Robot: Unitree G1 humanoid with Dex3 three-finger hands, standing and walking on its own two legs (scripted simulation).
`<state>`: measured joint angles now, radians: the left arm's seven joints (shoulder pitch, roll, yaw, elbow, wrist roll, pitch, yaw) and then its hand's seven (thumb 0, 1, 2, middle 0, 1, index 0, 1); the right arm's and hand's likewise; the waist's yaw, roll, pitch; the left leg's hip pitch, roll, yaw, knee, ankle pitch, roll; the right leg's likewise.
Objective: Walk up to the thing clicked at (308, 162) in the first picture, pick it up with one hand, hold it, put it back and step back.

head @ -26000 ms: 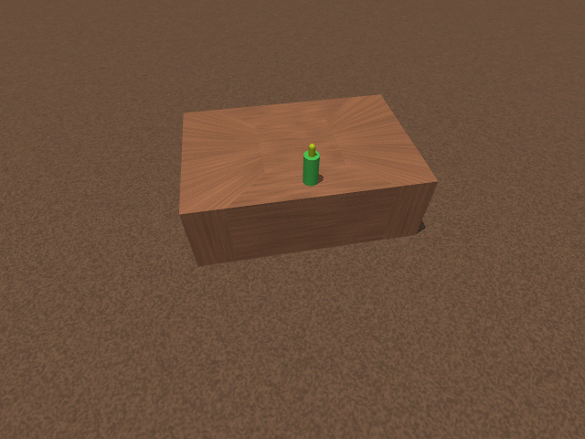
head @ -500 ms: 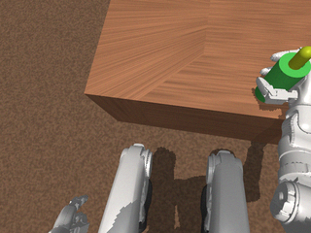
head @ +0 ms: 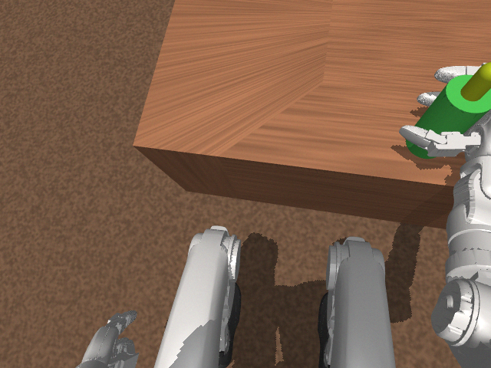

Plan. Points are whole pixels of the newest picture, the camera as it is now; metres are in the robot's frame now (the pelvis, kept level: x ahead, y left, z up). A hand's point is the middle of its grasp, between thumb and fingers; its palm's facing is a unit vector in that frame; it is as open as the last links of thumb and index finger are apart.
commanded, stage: open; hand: right
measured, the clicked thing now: (453, 111) +0.49 -0.24 +0.01
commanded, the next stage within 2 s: withdraw in 0.08 s
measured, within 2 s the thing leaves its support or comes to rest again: neither
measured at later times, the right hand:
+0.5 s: hand out of the picture +0.49 -0.27 +0.05, palm faces +0.25 +0.97 -0.07, open 16.0 cm
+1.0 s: hand out of the picture +0.45 -0.36 +0.15, palm faces +0.31 +0.87 -0.37, open 17.1 cm
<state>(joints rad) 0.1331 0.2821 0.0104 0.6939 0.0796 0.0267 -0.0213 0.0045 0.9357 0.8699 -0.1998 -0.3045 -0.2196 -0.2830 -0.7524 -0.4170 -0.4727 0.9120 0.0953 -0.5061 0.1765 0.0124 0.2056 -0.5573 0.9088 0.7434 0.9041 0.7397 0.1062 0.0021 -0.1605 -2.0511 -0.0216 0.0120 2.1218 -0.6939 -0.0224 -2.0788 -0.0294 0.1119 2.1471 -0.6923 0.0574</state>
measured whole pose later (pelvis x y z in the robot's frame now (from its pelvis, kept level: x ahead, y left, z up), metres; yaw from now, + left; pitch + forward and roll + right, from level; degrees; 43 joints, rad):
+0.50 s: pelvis +0.00 +0.00 +0.02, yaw +0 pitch +35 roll +3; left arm 0.13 0.28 0.01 0.67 0.05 0.05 0.00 0.00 0.92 0.88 -0.20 -0.30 -0.21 -0.29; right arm -0.76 -0.49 -0.53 0.83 0.09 -0.41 0.18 -0.01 0.38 -0.14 0.22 0.17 0.21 0.17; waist 0.11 0.00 -0.16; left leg -1.97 -0.02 0.01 2.05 -0.69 -0.03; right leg -2.00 -0.03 0.11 2.08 -0.69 0.05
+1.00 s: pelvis +0.02 -0.01 +0.18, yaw +0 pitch +29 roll +5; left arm 0.21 0.26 -0.03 0.58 -0.02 0.13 0.01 0.01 0.90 0.90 -0.20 -0.31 -0.21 -0.30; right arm -0.59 -0.66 -0.47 0.88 -0.08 -0.10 0.05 -0.01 0.47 -0.09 0.06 0.06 0.07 0.07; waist 0.10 0.01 -0.14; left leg -1.44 -0.03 0.03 1.51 -0.58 -0.03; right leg -1.49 -0.07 0.09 1.58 -0.60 0.03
